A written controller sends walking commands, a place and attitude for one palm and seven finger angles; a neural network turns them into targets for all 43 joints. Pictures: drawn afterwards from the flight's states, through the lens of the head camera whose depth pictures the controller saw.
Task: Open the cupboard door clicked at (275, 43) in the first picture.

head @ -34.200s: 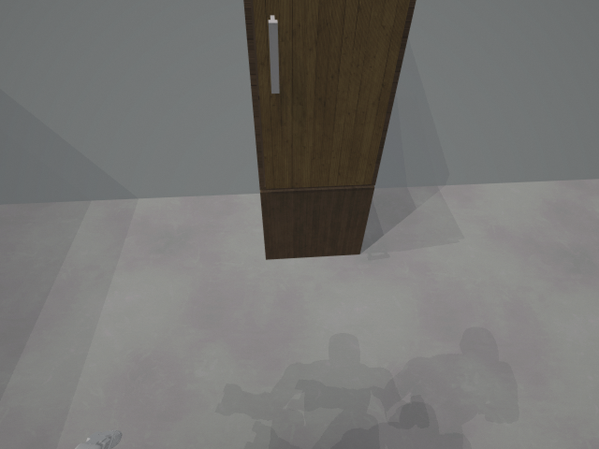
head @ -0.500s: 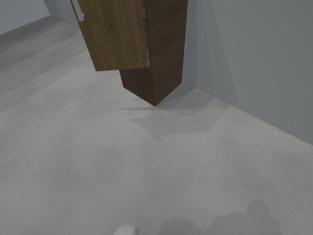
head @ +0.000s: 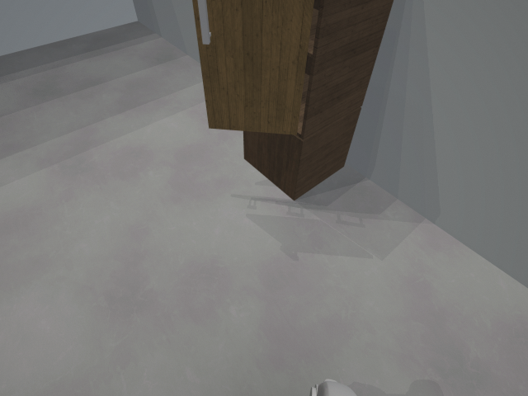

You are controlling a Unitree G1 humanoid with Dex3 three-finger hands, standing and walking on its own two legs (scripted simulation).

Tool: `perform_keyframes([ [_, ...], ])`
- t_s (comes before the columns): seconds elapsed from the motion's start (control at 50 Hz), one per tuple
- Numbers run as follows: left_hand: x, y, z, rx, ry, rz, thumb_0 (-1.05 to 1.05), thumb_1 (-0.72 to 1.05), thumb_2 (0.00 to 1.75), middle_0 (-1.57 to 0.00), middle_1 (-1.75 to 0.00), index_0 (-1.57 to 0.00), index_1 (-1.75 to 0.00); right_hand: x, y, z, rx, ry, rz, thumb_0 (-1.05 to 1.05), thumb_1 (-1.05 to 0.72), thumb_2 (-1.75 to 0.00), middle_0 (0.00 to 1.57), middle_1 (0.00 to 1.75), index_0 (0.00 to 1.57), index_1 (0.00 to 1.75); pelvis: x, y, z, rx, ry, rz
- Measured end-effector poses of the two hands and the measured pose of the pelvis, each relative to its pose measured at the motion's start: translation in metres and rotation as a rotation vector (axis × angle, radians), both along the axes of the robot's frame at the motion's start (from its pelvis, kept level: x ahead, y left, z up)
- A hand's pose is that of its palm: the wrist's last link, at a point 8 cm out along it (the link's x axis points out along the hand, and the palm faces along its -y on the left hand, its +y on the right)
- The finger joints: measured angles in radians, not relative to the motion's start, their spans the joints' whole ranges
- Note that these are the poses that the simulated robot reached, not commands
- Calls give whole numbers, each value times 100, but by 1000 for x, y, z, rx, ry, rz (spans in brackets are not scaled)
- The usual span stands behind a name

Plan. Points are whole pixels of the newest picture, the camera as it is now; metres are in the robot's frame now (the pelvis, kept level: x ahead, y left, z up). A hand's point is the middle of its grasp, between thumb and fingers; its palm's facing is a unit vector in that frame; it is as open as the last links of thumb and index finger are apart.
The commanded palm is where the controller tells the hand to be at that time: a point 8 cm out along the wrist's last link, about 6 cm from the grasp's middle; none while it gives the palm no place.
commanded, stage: take the last steps up to it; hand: left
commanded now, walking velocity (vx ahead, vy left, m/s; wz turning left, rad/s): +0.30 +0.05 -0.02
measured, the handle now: (204, 11) +1.10 +0.26 +0.10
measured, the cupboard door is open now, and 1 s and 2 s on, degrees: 44 44 44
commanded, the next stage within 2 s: come to a stop and stand still in 1.14 s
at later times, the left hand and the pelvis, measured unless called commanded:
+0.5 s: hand (194, 358) +0.21 +0.14 -0.16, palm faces +0.06 -0.97 -0.23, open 7.1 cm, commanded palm none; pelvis +0.18 -0.04 +0.01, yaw +0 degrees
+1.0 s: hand (176, 259) +0.41 +0.23 -0.17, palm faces +0.04 -0.98 -0.19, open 7.3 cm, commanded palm none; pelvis +0.38 +0.05 +0.00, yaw -1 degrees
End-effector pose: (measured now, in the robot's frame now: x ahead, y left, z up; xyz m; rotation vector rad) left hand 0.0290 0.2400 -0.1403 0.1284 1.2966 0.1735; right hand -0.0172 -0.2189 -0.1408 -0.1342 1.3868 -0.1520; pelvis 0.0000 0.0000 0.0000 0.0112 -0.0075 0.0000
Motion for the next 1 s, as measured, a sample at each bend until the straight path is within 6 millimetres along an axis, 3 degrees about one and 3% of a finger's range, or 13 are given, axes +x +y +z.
perform_keyframes([
  [0.16, 119, -31, 1, 5, -100, -107, 1, 91, 90, -19, -30, -20, -30, -22, 5, -17, 66, 182, -101, 0, -91, -90, 20, 30, 20, 30, 57, -15, -12, 27, 2, -29],
  [0.22, 164, -47, -3, 13, -151, -133, 1, 91, 90, -20, -30, -20, -30, -18, -2, -28, 88, 251, -123, 0, -91, -90, 20, 30, 20, 30, 85, -28, -24, 24, 2, -34],
  [0.26, 181, -56, -3, 15, -186, -125, 1, 91, 90, -20, -30, -20, -30, -4, -10, -30, 95, 276, -122, 0, -91, -90, 20, 30, 20, 30, 97, -35, -25, 18, -6, -22],
  [0.34, 182, -66, 4, 14, -155, -65, 0, 91, 90, -20, -30, -20, -30, 57, -33, -23, 69, 214, -90, 0, -91, -90, 20, 30, 20, 30, 122, -43, -13, 15, -15, -6],
  [0.42, 180, -53, 16, 59, -107, -11, -2, 96, 90, -20, -30, -20, -30, 136, -48, -14, 46, 89, -48, 0, -92, -90, 20, 30, 19, 30, 149, -47, 0, 14, 4, 5],
  [0.5, 170, -50, 17, 42, -9, 7, -2, 95, 90, -20, -30, -20, -30, 211, -51, -6, 36, -23, -14, 0, -92, -90, 20, 30, 19, 30, 180, -44, 6, 17, 18, 6],
  [0.58, 160, -53, 12, -1, 84, 50, -1, 93, 90, -20, -30, -20, -30, 281, -41, -2, 36, -100, 35, 0, -92, -90, 20, 30, 19, 30, 213, -32, 7, 13, 22, 14],
  [0.68, 155, -49, 2, -57, 196, 121, 0, 91, 90, -20, -30, -20, -30, 367, -12, -1, 37, -165, 116, 0, -92, -90, 20, 30, 19, 30, 257, -9, 0, 5, 26, 26],
  [0.78, 170, -28, -19, -101, 309, 146, 1, 91, 90, -20, -30, -20, -30, 439, 23, -7, 7, -252, 153, 0, -91, -90, 20, 30, 19, 30, 304, 22, -18, 1, 26, 25],
  [0.86, 227, 0, -20, -78, 274, 99, 1, 91, 90, -20, -30, -20, -30, 447, 39, -4, -4, -245, 108, 0, -91, -90, 20, 30, 19, 30, 331, 36, -14, 5, 15, -1],
  [1.0, 378, 38, -4, 1, 28, -7, 2, 92, 90, -20, -30, -20, -30, 420, 28, 3, -55, -112, 0, -3, -96, -90, 20, 30, 20, 30, 377, 47, -1, 10, 15, -26],
])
